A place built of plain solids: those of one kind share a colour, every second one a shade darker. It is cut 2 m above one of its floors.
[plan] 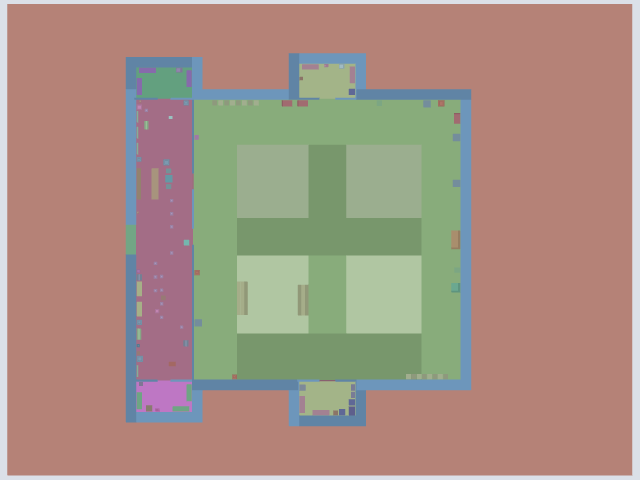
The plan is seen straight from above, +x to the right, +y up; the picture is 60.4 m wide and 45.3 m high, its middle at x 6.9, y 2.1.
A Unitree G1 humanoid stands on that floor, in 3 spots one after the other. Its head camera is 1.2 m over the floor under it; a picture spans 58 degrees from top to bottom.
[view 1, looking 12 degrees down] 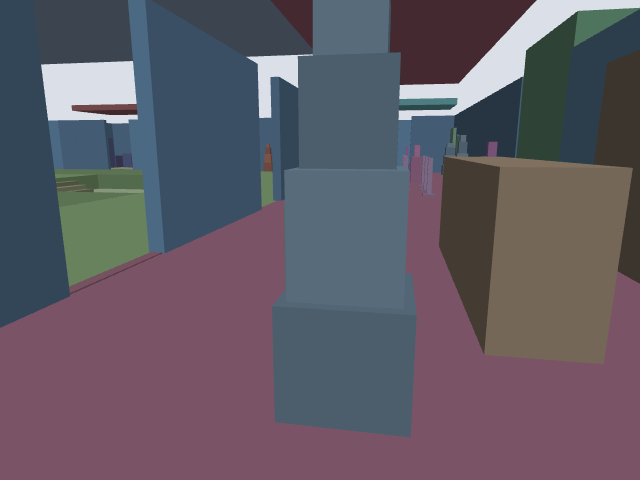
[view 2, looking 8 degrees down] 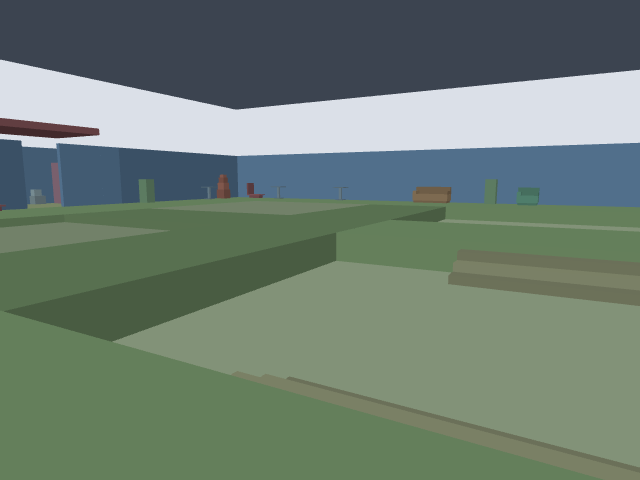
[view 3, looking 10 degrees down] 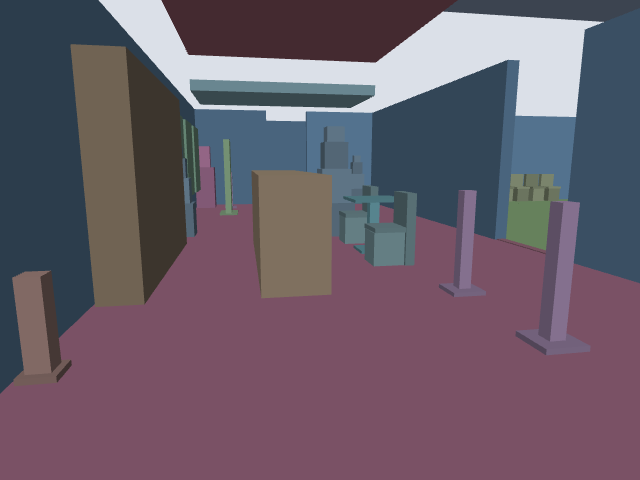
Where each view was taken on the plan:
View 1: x -7.80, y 11.38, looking -80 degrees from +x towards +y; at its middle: planter_foyer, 1.78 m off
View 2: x -2.88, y -3.77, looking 29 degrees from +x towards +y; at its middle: floor_gang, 9.17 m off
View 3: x -9.13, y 2.13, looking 80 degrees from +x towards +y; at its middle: bar_foyer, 3.92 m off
